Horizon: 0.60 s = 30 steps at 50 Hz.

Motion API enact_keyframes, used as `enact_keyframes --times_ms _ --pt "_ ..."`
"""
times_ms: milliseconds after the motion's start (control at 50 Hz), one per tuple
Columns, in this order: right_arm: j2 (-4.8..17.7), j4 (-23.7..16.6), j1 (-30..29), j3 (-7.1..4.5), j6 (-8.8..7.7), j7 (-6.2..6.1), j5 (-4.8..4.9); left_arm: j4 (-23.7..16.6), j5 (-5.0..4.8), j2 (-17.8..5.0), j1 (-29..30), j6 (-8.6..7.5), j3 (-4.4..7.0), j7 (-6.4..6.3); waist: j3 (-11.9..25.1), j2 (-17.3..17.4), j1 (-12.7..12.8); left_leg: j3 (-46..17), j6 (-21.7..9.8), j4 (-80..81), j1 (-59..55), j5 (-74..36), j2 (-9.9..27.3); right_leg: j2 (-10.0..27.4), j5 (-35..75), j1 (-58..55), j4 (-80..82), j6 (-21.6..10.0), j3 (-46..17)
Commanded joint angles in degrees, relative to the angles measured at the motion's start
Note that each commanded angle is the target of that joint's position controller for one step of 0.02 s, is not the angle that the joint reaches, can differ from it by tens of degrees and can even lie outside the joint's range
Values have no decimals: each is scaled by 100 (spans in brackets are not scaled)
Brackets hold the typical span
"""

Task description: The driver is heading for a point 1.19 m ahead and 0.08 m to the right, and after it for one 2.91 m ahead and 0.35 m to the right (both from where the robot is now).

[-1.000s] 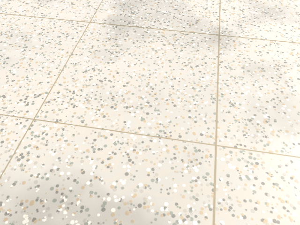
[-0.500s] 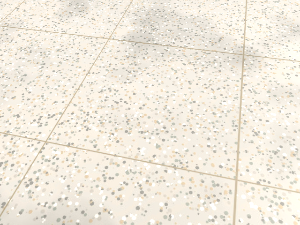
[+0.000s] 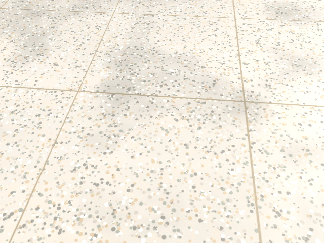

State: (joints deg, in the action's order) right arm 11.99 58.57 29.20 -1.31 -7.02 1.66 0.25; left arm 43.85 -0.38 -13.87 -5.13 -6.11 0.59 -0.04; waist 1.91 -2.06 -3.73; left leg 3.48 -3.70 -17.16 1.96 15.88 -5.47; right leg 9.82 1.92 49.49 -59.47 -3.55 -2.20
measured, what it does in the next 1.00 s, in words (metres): walks ahead: right foot, then left foot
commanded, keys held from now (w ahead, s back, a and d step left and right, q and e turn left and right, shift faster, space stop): w+shift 1.00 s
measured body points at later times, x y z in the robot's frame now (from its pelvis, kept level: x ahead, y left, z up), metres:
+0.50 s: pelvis +0.46 -0.05 +0.00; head +0.46 -0.05 +0.45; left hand +0.40 +0.19 -0.14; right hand +0.66 -0.29 -0.08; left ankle +0.63 +0.13 -0.65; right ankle +0.40 -0.13 -0.74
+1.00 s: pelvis +0.93 +0.02 +0.00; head +0.93 +0.02 +0.45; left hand +1.13 +0.25 -0.08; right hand +0.88 -0.24 -0.14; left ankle +0.87 +0.09 -0.74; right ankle +1.09 -0.17 -0.65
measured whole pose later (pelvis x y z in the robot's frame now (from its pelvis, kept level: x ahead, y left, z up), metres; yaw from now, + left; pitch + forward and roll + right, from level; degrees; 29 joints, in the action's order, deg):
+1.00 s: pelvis +0.93 +0.02 +0.00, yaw +0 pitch +0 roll +2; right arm 13.2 55.1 28.3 -1.8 -6.6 2.1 0.0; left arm 43.5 -0.5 -15.2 -6.3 -5.7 1.0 0.2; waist 0.8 -2.4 -4.2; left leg 2.6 -4.6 -17.3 2.7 14.4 -6.1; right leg 9.5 -2.6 45.0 -58.5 -3.2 -3.3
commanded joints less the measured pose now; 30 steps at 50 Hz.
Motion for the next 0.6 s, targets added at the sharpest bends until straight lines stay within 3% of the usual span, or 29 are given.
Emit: enact_keyframes --times_ms 20,100,140,160,180,200,220,240,260,280,300,320,340,360,400,440,480,540,600 --pt "768 -508 -366 -70 -183 -132 88 -382 -25 -164 535 -117 -10 84 -975 124 172 -699 -803 1475 1510 -935 1287 -149 1343 -1042 1490 82 304" --pt "963 -381 142 -86 -3 -211 108 -727 -145 -204 1378 -201 -8 305 -1274 210 -66 -538 -707 1439 -149 -1597 1670 -459 1151 -869 2943 9 403" --pt "1117 -399 108 -122 116 -217 10 -826 -159 -403 1244 -223 80 378 -1000 500 160 -472 -609 799 -975 -3743 1863 -794 444 -1125 3106 -158 601" --pt "1224 -396 73 -150 178 -217 -92 -793 -187 -594 849 -196 167 355 -611 774 431 -455 -548 194 -1336 -5243 1923 -1009 -12 -1544 2934 -270 711" --pt "1313 -396 -23 -175 260 -211 -220 -653 -248 -858 37 -154 290 312 -53 1088 910 -404 -511 -816 -1517 -6555 1922 -1206 -454 -2337 2740 -432 789" --pt "1286 -494 -359 -155 324 -211 -270 -291 -264 -1131 -1361 -85 422 234 650 1190 1646 -203 -355 -2486 -716 -6748 1750 -1149 -530 -4088 2646 -606 709" --pt "817 -745 -198 -33 267 -189 -278 37 -94 -1611 -2557 -5 535 144 1695 189 1708 -210 -267 -4766 1356 -4720 1269 57 -1990 -6511 2408 -970 -1024" --pt "-108 -658 586 224 13 -56 19 156 -55 -1654 -2799 -64 572 224 2759 -1960 1123 -955 -18 -6814 3337 559 63 1213 -4557 -8145 3770 -1888 -4497" --pt "674 -781 -19 54 -174 -51 273 274 -4 -1009 -2665 -79 435 202 2172 -1442 1319 -1439 -345 -7025 4027 644 445 960 -4883 -7911 4496 -1451 -4842" --pt "881 -1080 -926 11 -244 -56 436 273 54 -717 -2320 -88 360 189 1147 -909 1269 -1237 -434 -7035 4321 538 689 823 -3884 -7038 4417 -1222 -3667" --pt "719 -1283 -1399 62 -279 -82 333 285 121 -646 -1884 -135 331 243 578 184 992 -1142 -453 -6613 4177 262 914 628 -2866 -5930 4548 -1106 -2995" --pt "648 -1326 -1523 26 -233 -95 211 264 171 -455 -1520 -193 274 284 293 431 681 -1135 -442 -6172 3887 -23 1154 403 -2318 -5089 4630 -1059 -2422" --pt "539 -1310 -1296 29 -130 -61 176 281 215 -295 -1276 -204 217 303 133 260 367 -1162 -402 -6014 3589 -165 1322 259 -2205 -4479 4744 -1078 -2112" --pt "452 -1261 -1165 29 -26 -55 158 315 144 -186 -1152 -196 187 320 -44 176 207 -1112 -339 -5835 3505 -163 1419 163 -2118 -4098 4897 -1105 -1850" --pt "352 -1318 -1256 61 123 -87 122 436 -2 -306 -1188 -203 193 299 -470 64 52 -971 -167 -5424 3721 -271 1600 94 -1973 -3536 5220 -1095 -1390" --pt "455 -1529 -1829 71 143 -138 21 512 13 -507 -1397 -226 226 224 -829 128 184 -834 32 -4767 4243 -1014 1670 24 -1412 -3427 5418 -1100 -1021" --pt "528 -1721 -2439 61 85 -123 -27 568 17 -539 -1653 -229 218 141 -963 155 390 -607 145 -3710 4201 -1971 1571 -191 -795 -3383 5487 -964 -517" --pt "428 -1950 -3229 104 -27 -1 47 697 -78 -647 -2200 -247 202 47 -1046 190 711 -233 142 -2252 3438 -3226 1243 -262 -576 -3486 5783 -803 -101" --pt "520 -2189 -3733 71 -76 128 143 844 -103 -778 -2515 -140 219 1 -1223 107 802 -229 56 -1304 3562 -3129 1037 25 -131 -4656 5749 -701 39"
Keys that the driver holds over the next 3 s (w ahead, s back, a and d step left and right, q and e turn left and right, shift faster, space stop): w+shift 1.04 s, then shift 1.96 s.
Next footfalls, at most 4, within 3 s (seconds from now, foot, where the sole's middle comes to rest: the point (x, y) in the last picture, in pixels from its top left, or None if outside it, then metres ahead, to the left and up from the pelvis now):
0.20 right None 0.44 -0.13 -0.78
0.72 left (139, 170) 0.91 0.09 -0.78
1.20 right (171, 102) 1.39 -0.10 -0.78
1.60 left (130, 103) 1.40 0.14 -0.78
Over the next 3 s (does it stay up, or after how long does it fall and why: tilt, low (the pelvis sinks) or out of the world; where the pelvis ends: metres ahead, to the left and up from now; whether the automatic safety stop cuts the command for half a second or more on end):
stays up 1.35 0.02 0.00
